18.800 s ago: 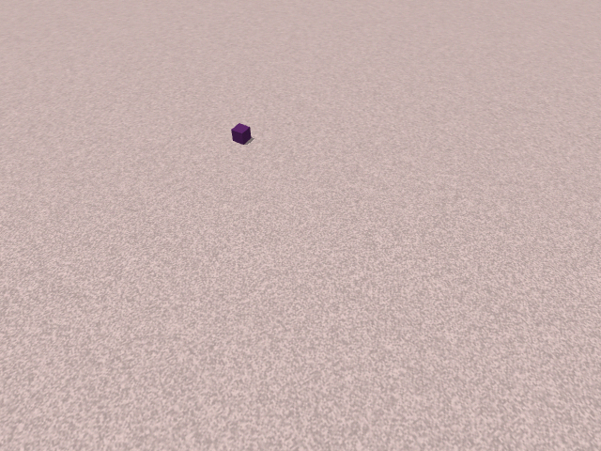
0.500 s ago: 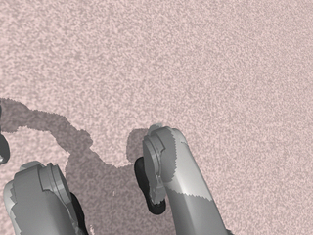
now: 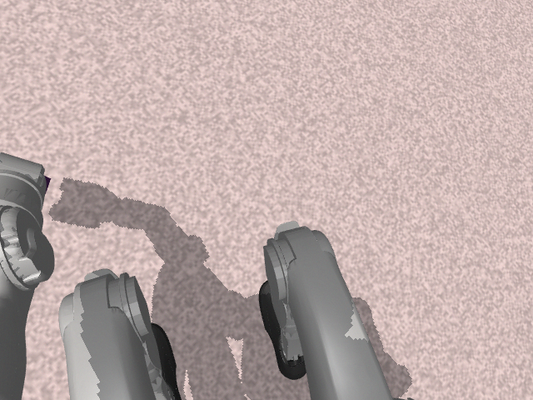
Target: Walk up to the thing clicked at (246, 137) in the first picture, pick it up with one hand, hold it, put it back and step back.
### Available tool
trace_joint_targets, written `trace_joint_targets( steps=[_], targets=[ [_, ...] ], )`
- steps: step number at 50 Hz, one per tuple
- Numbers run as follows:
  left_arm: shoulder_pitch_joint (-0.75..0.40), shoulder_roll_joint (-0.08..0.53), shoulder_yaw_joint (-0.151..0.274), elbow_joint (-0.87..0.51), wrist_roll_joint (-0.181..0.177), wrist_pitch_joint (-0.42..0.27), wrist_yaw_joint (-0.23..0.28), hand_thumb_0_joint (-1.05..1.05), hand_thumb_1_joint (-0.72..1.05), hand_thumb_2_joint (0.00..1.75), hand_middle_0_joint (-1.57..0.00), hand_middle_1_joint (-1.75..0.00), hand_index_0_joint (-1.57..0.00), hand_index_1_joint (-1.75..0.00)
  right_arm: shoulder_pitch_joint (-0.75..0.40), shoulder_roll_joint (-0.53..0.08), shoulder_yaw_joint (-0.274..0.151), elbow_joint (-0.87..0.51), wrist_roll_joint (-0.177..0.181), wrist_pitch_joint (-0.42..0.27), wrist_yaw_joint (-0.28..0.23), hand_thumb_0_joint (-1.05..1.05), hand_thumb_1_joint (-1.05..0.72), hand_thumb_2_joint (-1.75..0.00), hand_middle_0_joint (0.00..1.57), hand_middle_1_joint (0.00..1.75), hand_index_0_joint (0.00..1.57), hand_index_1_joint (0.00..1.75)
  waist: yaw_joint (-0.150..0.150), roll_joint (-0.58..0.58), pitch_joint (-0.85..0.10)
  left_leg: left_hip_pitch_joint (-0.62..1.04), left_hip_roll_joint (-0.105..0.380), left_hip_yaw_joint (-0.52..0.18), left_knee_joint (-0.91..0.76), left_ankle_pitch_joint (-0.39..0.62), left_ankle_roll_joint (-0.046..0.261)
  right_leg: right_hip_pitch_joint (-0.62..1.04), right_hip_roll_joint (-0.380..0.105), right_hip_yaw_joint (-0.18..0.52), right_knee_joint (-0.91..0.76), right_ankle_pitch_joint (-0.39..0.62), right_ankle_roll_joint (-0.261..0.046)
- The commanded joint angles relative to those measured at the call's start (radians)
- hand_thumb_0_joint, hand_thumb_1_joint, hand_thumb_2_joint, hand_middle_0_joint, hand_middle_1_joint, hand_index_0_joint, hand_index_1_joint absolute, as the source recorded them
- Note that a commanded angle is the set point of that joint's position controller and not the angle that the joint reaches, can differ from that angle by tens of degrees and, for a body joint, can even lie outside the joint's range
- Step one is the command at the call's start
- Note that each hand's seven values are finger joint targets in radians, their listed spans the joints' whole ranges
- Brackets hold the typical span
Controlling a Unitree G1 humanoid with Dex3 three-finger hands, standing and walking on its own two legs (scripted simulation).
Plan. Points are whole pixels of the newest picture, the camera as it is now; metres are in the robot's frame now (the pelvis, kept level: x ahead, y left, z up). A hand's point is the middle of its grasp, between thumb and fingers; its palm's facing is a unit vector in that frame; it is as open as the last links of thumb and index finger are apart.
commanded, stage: lift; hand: left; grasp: from above
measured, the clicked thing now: (5, 190) +0.47 +0.30 -0.18
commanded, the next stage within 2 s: hold in 1.40 s
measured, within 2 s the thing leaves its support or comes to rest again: neither
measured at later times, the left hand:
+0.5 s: hand out of the picture +0.40 +0.27 +0.03, palm faces -0.17 -0.39 -0.90, open 10.1 cm
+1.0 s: hand out of the picture +0.39 +0.23 +0.23, palm faces -0.19 -0.40 -0.90, open 10.1 cm
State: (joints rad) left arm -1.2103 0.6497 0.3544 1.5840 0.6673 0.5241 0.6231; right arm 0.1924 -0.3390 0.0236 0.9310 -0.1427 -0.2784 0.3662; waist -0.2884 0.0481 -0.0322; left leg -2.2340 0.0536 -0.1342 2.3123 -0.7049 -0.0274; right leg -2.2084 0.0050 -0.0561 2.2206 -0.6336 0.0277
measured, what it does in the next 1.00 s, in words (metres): rises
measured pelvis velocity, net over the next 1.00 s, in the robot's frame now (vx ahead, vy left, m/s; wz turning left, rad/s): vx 0.05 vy -0.02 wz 0.09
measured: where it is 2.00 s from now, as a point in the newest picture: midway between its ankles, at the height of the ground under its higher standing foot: (228, 370)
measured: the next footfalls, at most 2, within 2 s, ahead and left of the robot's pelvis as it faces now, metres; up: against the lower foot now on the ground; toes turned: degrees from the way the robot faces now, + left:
none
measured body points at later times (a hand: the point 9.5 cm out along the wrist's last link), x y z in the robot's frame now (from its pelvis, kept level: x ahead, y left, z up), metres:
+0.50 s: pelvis +0.00 -0.01 +0.13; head +0.17 +0.00 +0.55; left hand +0.40 +0.28 +0.09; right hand +0.11 -0.28 +0.00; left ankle +0.07 +0.14 -0.33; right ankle +0.11 -0.12 -0.33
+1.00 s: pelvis +0.05 -0.02 +0.30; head +0.14 -0.02 +0.74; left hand +0.40 +0.25 +0.28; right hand +0.16 -0.28 +0.17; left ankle +0.07 +0.14 -0.33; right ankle +0.11 -0.12 -0.33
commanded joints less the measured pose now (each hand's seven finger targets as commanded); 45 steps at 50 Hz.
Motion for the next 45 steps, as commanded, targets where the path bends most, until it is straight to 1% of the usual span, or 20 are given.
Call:
trace_joint_targets(
  steps=[1, 3, 6, 8, 11, 14, 16, 19, 20, 25, 26, 29, 31, 32, 33, 34, 36, 38, 42, 45],
  targets=[
    [-0.313, 0.187, -0.079, -0.211, 0.027, 0.013, 0.003, 0.0, 0.77, 0.65, -1.15, -0.56, -1.15, -0.56, 0.235, -0.197, -0.083, 0.036, 0.033, 0.017, -0.023, 0.0, -0.91, -0.9, 0.2, 0.3, 0.2, 0.3, 0.023, 0.268, -0.829, 0.533, -0.032, 0.116, -0.281, 0.203, 0.039, 0.471, 0.031, -0.059, -0.282, 0.202, -0.046],
    [-0.286, 0.153, -0.09, -0.239, 0.019, 0.02, -0.013, 0.0, 0.78, 0.64, -1.15, -0.57, -1.15, -0.57, 0.234, -0.209, -0.106, 0.023, 0.046, 0.025, -0.037, 0.0, -0.91, -0.9, 0.2, 0.3, 0.2, 0.3, 0.034, 0.247, -0.852, 0.547, -0.033, 0.123, -0.304, 0.213, 0.038, 0.484, 0.032, -0.051, -0.3, 0.209, -0.047],
    [-0.266, 0.113, -0.122, -0.303, 0.016, 0.04, -0.041, 0.0, 0.79, 0.64, -1.17, -0.53, -1.17, -0.54, 0.22, -0.195, -0.108, 0.008, 0.065, 0.039, -0.057, 0.0, -0.91, -0.9, 0.2, 0.3, 0.2, 0.3, 0.048, 0.222, -0.869, 0.596, -0.033, 0.114, -0.346, 0.204, 0.037, 0.488, 0.03, -0.046, -0.341, 0.194, -0.05],
    [-0.22, 0.071, -0.148, -0.298, 0.006, 0.054, -0.055, 0.0, 0.78, 0.65, -1.17, -0.54, -1.16, -0.55, 0.189, -0.211, -0.122, -0.017, 0.071, 0.042, -0.076, 0.0, -0.91, -0.9, 0.2, 0.3, 0.2, 0.3, 0.042, 0.187, -0.842, 0.596, -0.035, 0.103, -0.39, 0.17, 0.036, 0.494, 0.027, -0.046, -0.37, 0.154, -0.05],
    [-0.203, 0.057, -0.171, -0.386, -0.004, 0.065, -0.083, 0.0, 0.77, 0.6, -1.16, -0.52, -1.15, -0.52, 0.186, -0.187, -0.109, -0.015, 0.082, 0.047, -0.107, 0.0, -0.9, -0.9, 0.2, 0.3, 0.2, 0.3, 0.06, 0.164, -0.828, 0.644, -0.038, 0.098, -0.455, 0.124, 0.034, 0.523, 0.028, -0.037, -0.434, 0.091, -0.05],
    [-0.135, 0.014, -0.208, -0.404, -0.015, 0.097, -0.094, 0.0, 0.76, 0.63, -1.17, -0.5, -1.15, -0.52, 0.142, -0.185, -0.106, -0.061, 0.093, 0.05, -0.142, 0.0, -0.9, -0.9, 0.2, 0.3, 0.2, 0.3, 0.073, 0.118, -0.828, 0.665, -0.039, 0.107, -0.507, 0.136, 0.034, 0.601, 0.026, -0.023, -0.498, 0.102, -0.044],
    [-0.133, 0.021, -0.211, -0.466, -0.027, 0.108, -0.092, 0.0, 0.74, 0.63, -1.17, -0.47, -1.15, -0.5, 0.121, -0.179, -0.1, -0.073, 0.104, 0.055, -0.177, 0.0, -0.9, -0.9, 0.2, 0.3, 0.2, 0.3, 0.086, 0.115, -0.826, 0.703, -0.04, 0.104, -0.553, 0.114, 0.032, 0.629, 0.025, -0.011, -0.551, 0.073, -0.044],
    [-0.071, -0.044, -0.255, -0.499, -0.032, 0.135, -0.096, 0.0, 0.71, 0.65, -1.16, -0.48, -1.13, -0.51, 0.101, -0.159, -0.089, -0.088, 0.11, 0.056, -0.211, 0.0, -0.9, -0.9, 0.2, 0.3, 0.2, 0.3, 0.094, 0.084, -0.81, 0.763, -0.036, 0.109, -0.617, 0.111, 0.028, 0.704, 0.026, 0.001, -0.622, 0.063, -0.042],
    [-0.07, -0.029, -0.249, -0.529, -0.04, 0.143, -0.092, 0.0, 0.71, 0.64, -1.17, -0.45, -1.13, -0.49, 0.089, -0.162, -0.091, -0.095, 0.118, 0.058, -0.225, 0.0, -0.9, -0.9, 0.2, 0.3, 0.2, 0.3, 0.098, 0.07, -0.807, 0.782, -0.036, 0.103, -0.642, 0.105, 0.029, 0.716, 0.025, 0.002, -0.646, 0.055, -0.042],
    [-0.025, -0.084, -0.298, -0.604, -0.053, 0.182, -0.086, 0.0, 0.64, 0.65, -1.11, -0.47, -1.08, -0.51, 0.039, -0.14, -0.073, -0.105, 0.134, 0.06, -0.268, 0.0, -0.9, -0.9, 0.2, 0.3, 0.2, 0.3, 0.121, 0.079, -0.782, 0.895, -0.03, 0.11, -0.766, 0.109, 0.02, 0.851, 0.026, 0.032, -0.774, 0.035, -0.042],
    [-0.048, -0.12, -0.312, -0.629, -0.064, 0.184, -0.084, 0.0, 0.64, 0.66, -1.12, -0.46, -1.08, -0.5, 0.039, -0.136, -0.075, -0.104, 0.135, 0.061, -0.275, 0.0, -0.9, -0.9, 0.2, 0.3, 0.2, 0.3, 0.121, 0.101, -0.777, 0.939, -0.029, 0.114, -0.785, 0.119, 0.017, 0.862, 0.025, 0.032, -0.793, 0.053, -0.043],
    [0.028, -0.157, -0.34, -0.596, -0.064, 0.211, -0.082, 0.0, 0.59, 0.66, -1.08, -0.48, -1.04, -0.52, 0.03, -0.129, -0.069, -0.1, 0.145, 0.063, -0.29, 0.0, -0.9, -0.9, 0.2, 0.3, 0.2, 0.3, 0.13, 0.057, -0.742, 1.01, -0.026, 0.11, -0.862, 0.147, 0.017, 0.963, 0.03, 0.031, -0.863, 0.088, -0.039],
    [0.05, -0.146, -0.335, -0.606, -0.066, 0.221, -0.079, 0.0, 0.6, 0.7, -1.1, -0.47, -1.05, -0.52, 0.021, -0.13, -0.071, -0.1, 0.155, 0.064, -0.302, 0.0, -0.89, -0.9, 0.2, 0.3, 0.2, 0.3, 0.155, 0.08, -0.711, 1.093, -0.023, 0.103, -0.932, 0.158, 0.011, 1.005, 0.029, 0.018, -0.899, 0.108, -0.044],
    [0.051, -0.168, -0.35, -0.621, -0.07, 0.224, -0.08, 0.0, 0.59, 0.71, -1.09, -0.48, -1.04, -0.54, 0.012, -0.118, -0.064, -0.096, 0.156, 0.065, -0.305, 0.0, -0.89, -0.9, 0.2, 0.3, 0.2, 0.3, 0.163, 0.078, -0.714, 1.118, -0.024, 0.104, -0.958, 0.175, 0.014, 1.043, 0.031, 0.019, -0.925, 0.125, -0.044],
    [0.073, -0.195, -0.364, -0.583, -0.066, 0.233, -0.083, 0.0, 0.59, 0.71, -1.09, -0.49, -1.04, -0.54, 0.018, -0.117, -0.066, -0.092, 0.161, 0.064, -0.308, 0.0, -0.89, -0.9, 0.2, 0.3, 0.2, 0.3, 0.149, 0.047, -0.69, 1.154, -0.02, 0.099, -0.984, 0.194, 0.013, 1.06, 0.033, 0.011, -0.94, 0.154, -0.043],
    [0.055, -0.181, -0.36, -0.612, -0.064, 0.233, -0.081, 0.0, 0.6, 0.72, -1.1, -0.49, -1.05, -0.54, 0.022, -0.124, -0.07, -0.091, 0.167, 0.064, -0.311, 0.0, -0.89, -0.9, 0.2, 0.3, 0.2, 0.3, 0.156, 0.063, -0.688, 1.195, -0.019, 0.099, -1.008, 0.21, 0.012, 1.086, 0.033, 0.009, -0.958, 0.172, -0.045],
    [0.041, -0.235, -0.383, -0.585, -0.078, 0.239, -0.073, 0.0, 0.6, 0.76, -1.1, -0.51, -1.05, -0.57, 0.027, -0.099, -0.061, -0.075, 0.169, 0.064, -0.316, 0.0, -0.89, -0.9, 0.2, 0.3, 0.2, 0.3, 0.156, 0.059, -0.657, 1.217, -0.023, 0.122, -1.029, 0.261, 0.02, 1.142, 0.038, 0.021, -1.009, 0.226, -0.043],
    [0.059, -0.221, -0.373, -0.551, -0.08, 0.242, -0.053, 0.0, 0.61, 0.77, -1.1, -0.52, -1.06, -0.57, 0.025, -0.096, -0.062, -0.074, 0.168, 0.061, -0.319, 0.0, -0.88, -0.9, 0.2, 0.3, 0.2, 0.3, 0.158, 0.023, -0.603, 1.219, -0.027, 0.129, -1.066, 0.269, 0.024, 1.206, 0.037, 0.034, -1.065, 0.222, -0.039],
    [0.044, -0.294, -0.375, -0.447, -0.115, 0.256, -0.029, 0.0, 0.62, 0.75, -1.07, -0.55, -1.04, -0.59, 0.043, -0.082, -0.068, -0.058, 0.158, 0.058, -0.32, 0.0, -0.88, -0.9, 0.2, 0.3, 0.2, 0.3, 0.158, 0.013, -0.549, 1.294, -0.03, 0.146, -1.128, 0.351, 0.024, 1.287, 0.037, 0.034, -1.135, 0.314, -0.039],
    [0.046, -0.282, -0.343, -0.395, -0.14, 0.277, -0.018, 0.0, 0.64, 0.72, -1.08, -0.57, -1.05, -0.6, 0.049, -0.078, -0.07, -0.064, 0.151, 0.062, -0.31, 0.0, -0.89, -0.9, 0.2, 0.3, 0.2, 0.3, 0.17, -0.015, -0.536, 1.328, -0.035, 0.158, -1.163, 0.411, 0.026, 1.367, 0.033, 0.038, -1.178, 0.391, -0.034]
  ],
)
